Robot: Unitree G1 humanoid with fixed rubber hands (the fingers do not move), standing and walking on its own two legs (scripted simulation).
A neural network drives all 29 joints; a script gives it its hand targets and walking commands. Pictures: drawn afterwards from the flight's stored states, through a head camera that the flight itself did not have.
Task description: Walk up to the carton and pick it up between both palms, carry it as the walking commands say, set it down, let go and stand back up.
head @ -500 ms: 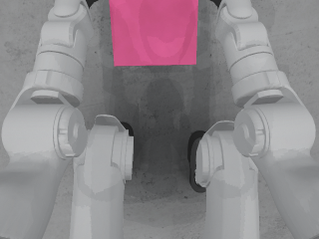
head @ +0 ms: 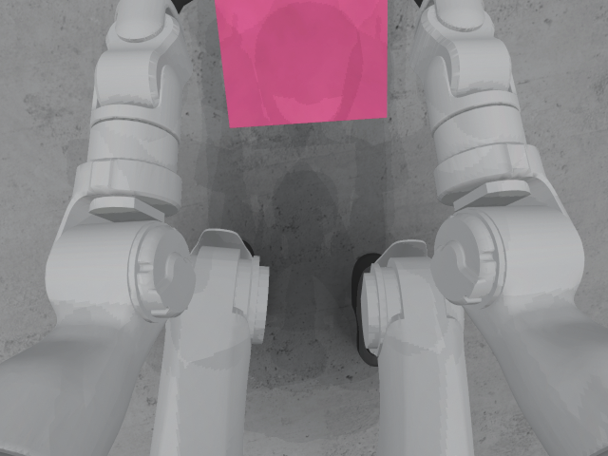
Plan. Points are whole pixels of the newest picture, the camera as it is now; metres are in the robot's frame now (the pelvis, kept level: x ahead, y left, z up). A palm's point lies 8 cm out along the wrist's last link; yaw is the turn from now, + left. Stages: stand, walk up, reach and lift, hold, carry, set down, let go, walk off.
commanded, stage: reach and lift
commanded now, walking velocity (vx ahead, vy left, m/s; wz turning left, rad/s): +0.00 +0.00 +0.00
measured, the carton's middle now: (300, 17) +0.56 +0.03 -0.24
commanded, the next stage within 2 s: none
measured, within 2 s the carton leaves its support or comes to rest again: neither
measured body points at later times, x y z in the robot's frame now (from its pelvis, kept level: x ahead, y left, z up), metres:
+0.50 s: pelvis +0.00 +0.01 +0.04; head +0.33 +0.02 +0.34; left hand +0.54 +0.17 -0.07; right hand +0.56 -0.09 -0.07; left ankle +0.12 +0.14 -0.35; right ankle +0.10 -0.13 -0.35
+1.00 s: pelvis +0.00 +0.00 +0.09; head +0.29 +0.01 +0.43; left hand +0.51 +0.16 +0.01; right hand +0.54 -0.10 +0.00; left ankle +0.12 +0.14 -0.35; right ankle +0.10 -0.13 -0.35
